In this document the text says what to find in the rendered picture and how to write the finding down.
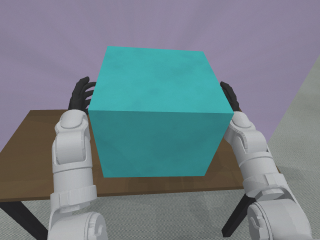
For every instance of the robot right upper arm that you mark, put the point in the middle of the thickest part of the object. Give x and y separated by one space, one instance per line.
279 219

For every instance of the right robot hand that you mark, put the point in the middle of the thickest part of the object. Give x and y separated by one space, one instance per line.
230 95

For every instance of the left robot hand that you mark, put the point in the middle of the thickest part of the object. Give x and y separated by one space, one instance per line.
78 100

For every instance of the left robot forearm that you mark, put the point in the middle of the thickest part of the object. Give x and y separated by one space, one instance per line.
71 166

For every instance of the right robot forearm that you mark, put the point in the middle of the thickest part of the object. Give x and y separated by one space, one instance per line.
262 180

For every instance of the table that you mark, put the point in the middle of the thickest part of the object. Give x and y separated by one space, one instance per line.
26 174

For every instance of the robot left upper arm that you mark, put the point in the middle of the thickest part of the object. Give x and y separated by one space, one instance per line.
84 226

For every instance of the carton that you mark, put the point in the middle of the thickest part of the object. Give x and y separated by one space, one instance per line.
157 113

